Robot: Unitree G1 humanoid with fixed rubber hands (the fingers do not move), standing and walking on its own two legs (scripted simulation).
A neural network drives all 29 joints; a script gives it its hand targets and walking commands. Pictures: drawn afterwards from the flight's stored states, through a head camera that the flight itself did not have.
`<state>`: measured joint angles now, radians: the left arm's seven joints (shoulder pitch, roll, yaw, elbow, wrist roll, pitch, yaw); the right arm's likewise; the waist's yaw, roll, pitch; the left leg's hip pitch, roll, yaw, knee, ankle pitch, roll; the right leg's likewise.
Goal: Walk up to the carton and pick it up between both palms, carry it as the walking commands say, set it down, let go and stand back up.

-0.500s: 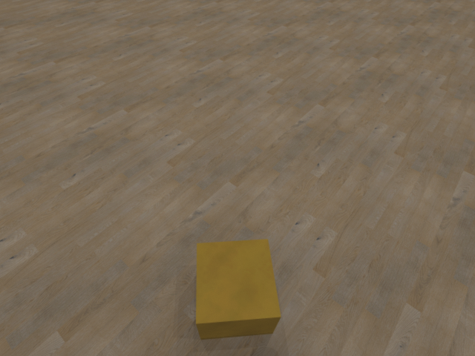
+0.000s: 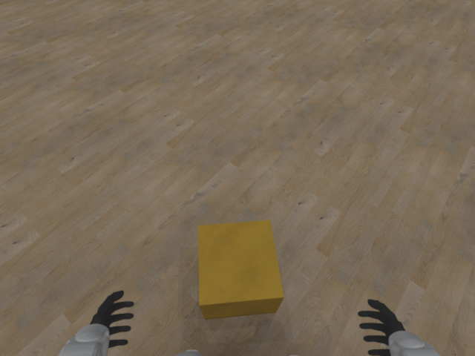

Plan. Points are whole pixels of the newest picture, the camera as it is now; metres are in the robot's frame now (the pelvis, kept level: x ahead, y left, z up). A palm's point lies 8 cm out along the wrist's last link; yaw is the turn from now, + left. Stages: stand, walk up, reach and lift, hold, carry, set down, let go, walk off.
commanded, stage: reach and lift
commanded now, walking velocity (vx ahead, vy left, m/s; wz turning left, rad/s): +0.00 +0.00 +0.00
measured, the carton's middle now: (237, 269) +0.47 +0.01 -0.64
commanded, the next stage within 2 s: none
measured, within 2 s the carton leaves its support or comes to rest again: neither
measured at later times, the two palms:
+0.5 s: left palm (126, 325) +0.20 +0.23 -0.14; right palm (377, 316) +0.22 -0.26 -0.15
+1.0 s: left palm (144, 264) +0.33 +0.23 -0.18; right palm (349, 248) +0.37 -0.25 -0.17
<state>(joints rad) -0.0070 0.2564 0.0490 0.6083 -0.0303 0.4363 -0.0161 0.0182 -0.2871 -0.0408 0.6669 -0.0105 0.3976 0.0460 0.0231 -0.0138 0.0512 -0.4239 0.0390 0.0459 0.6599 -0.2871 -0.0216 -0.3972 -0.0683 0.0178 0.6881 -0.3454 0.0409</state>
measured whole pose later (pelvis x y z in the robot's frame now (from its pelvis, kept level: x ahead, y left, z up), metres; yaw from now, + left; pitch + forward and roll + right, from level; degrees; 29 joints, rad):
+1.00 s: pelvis -0.05 -0.02 -0.08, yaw +1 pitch +32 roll +0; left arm -0.66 0.24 0.26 0.74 -0.05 0.21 0.00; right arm -0.74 -0.35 -0.19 0.84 0.06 0.22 0.08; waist 0.03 -0.02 -0.03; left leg -1.31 0.04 -0.04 1.04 -0.29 -0.06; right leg -1.28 -0.02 0.03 1.09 -0.37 0.03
